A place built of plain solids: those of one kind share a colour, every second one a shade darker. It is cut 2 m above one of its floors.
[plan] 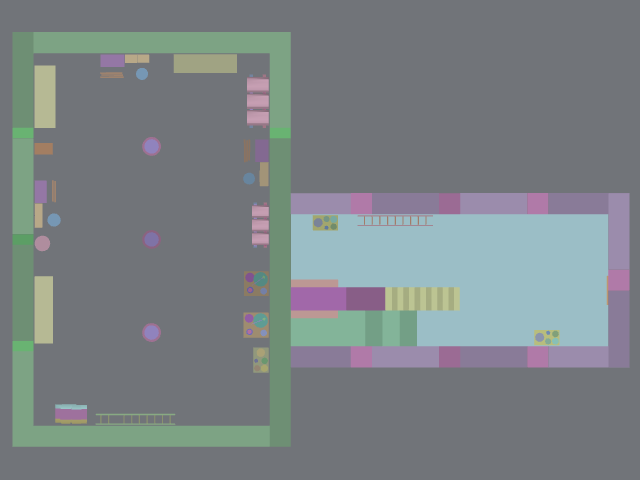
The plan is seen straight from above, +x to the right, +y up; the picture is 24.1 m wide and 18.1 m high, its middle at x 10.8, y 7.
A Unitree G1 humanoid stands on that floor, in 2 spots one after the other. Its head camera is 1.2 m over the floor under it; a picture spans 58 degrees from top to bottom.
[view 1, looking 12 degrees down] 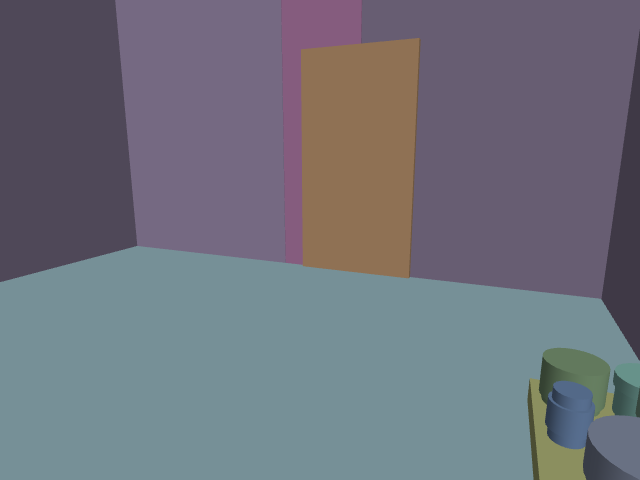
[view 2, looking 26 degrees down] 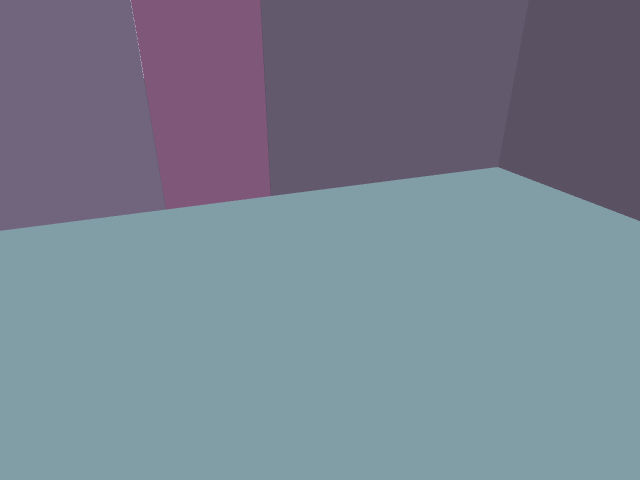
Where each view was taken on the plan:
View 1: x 17.70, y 3.79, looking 23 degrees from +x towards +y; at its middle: door_leaf_far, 4.35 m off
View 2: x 18.61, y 4.78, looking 69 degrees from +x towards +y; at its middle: floor_vestibule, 2.74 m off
